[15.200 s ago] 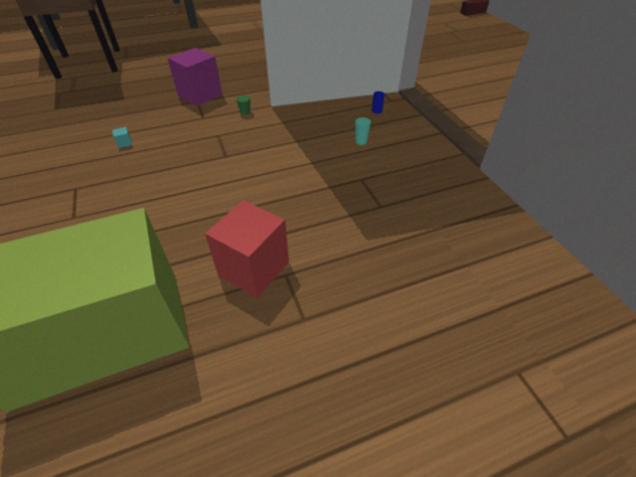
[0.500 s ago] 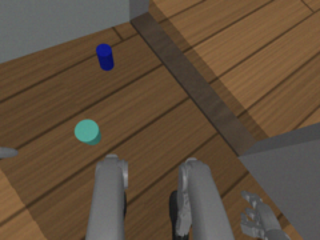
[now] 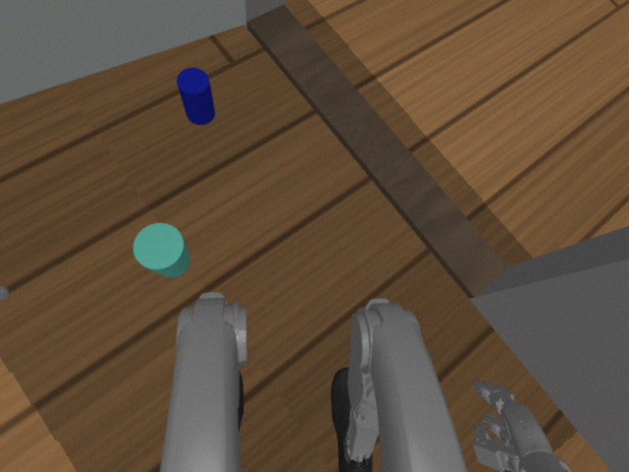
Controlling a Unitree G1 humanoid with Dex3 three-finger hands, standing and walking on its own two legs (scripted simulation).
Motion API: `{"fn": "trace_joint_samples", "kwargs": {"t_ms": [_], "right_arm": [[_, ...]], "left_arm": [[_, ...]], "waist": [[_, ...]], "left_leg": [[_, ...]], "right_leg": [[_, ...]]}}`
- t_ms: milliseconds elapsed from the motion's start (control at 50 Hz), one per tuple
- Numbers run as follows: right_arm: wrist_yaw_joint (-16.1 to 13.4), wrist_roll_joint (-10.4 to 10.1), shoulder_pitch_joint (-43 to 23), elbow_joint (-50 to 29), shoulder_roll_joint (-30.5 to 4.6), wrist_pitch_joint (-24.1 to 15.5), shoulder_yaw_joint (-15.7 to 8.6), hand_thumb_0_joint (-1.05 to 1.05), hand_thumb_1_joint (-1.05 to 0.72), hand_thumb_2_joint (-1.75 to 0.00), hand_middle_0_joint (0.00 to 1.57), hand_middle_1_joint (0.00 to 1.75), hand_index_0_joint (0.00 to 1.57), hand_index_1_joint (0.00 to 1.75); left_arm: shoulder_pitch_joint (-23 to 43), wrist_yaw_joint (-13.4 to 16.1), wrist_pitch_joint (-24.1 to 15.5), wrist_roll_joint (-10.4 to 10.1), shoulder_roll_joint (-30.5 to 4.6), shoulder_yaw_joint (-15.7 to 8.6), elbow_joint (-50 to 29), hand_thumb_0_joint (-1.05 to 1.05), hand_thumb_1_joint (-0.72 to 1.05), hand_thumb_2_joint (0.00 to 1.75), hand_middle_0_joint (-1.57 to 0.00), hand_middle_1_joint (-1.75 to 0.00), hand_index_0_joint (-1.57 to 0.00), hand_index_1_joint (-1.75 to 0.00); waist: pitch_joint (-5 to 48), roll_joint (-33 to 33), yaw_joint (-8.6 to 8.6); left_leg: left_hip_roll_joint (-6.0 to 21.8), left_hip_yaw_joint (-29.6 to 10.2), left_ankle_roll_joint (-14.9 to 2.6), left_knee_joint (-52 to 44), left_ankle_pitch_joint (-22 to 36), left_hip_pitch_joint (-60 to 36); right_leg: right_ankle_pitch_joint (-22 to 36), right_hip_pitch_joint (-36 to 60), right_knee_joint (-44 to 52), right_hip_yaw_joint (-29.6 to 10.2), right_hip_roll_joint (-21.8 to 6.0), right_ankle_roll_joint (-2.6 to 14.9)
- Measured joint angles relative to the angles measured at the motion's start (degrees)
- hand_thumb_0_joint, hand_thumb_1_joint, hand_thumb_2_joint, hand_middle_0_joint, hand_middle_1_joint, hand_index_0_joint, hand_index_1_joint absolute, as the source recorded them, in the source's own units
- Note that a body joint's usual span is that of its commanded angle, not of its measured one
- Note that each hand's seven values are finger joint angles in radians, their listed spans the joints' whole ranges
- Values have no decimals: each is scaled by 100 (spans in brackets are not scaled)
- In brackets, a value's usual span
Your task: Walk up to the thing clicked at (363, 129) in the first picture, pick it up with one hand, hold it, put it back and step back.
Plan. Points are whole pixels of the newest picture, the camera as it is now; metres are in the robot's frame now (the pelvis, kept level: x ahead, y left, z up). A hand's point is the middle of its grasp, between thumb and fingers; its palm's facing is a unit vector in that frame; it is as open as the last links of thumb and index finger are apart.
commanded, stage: go down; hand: left
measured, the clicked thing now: (166, 254) +0.43 +0.27 -0.36
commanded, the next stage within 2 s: approach in 1.62 s
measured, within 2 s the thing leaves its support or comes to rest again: neither
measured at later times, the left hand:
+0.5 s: hand out of the picture +0.37 +0.40 -0.05, palm faces +0.10 -0.89 -0.45, open 16.4 cm
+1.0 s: hand out of the picture +0.37 +0.41 -0.05, palm faces +0.13 -0.90 -0.41, open 16.4 cm
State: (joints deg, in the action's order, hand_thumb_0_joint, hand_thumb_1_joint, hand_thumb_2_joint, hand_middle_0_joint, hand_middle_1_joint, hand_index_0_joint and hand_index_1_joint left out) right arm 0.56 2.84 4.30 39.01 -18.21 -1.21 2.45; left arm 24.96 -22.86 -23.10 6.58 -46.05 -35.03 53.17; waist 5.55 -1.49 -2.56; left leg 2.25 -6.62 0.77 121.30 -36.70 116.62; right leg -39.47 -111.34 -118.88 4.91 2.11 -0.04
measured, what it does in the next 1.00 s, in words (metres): stands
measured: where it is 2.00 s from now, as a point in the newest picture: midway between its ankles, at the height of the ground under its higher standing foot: (289, 443)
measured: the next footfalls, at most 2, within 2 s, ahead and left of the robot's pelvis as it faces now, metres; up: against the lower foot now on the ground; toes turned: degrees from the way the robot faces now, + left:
none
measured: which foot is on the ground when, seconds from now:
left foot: down 0.00-1.00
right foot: down 0.00-1.00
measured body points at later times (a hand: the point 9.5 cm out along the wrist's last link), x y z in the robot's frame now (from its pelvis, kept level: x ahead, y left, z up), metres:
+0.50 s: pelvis +0.00 +0.00 -0.01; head +0.20 +0.07 +0.38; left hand +0.36 +0.45 -0.02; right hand +0.15 -0.27 -0.13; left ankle +0.09 +0.13 -0.39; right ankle +0.09 -0.12 -0.39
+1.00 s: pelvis +0.00 +0.00 -0.02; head +0.20 +0.07 +0.37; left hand +0.35 +0.46 -0.02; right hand +0.15 -0.27 -0.13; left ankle +0.09 +0.13 -0.39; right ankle +0.09 -0.12 -0.39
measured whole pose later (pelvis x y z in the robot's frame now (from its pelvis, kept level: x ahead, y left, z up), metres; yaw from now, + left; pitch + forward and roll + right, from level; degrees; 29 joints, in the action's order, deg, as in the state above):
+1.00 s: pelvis +0.00 +0.00 -0.02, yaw -1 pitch +31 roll -7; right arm 0.4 3.0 4.7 38.3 -18.7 -1.2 3.8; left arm 27.0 -26.0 -24.1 2.6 -48.1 -37.8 54.0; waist 4.5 -1.9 -3.6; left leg 2.2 -7.4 0.5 125.4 -36.7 119.9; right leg -39.4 -114.1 -122.3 5.4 2.3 -0.4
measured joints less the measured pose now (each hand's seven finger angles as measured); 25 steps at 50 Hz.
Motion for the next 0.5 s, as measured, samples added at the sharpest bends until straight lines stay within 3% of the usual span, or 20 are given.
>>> {"fn": "trace_joint_samples", "kwargs": {"t_ms": [220,500], "right_arm": [[-19,4,55,-4,9,4,58,1,-81,-87,21,30,20,30],[-21,11,52,-37,-2,18,68,1,-81,-87,21,30,20,30]], "left_arm": [[135,-75,19,-65,-161,-65,136,-1,-43,36,-2,-28,-2,-27],[227,-113,12,-135,-109,-86,-2,-1,-43,37,-2,-32,-3,-30]], "waist": [[-33,-10,-56],[-41,-9,-93]], "left_leg": [[-3,-43,1,140,3,134],[-2,-49,-14,262,-15,219]], "right_leg": [[7,-114,-116,35,7,-2],[-7,-188,-223,36,13,-22]]}}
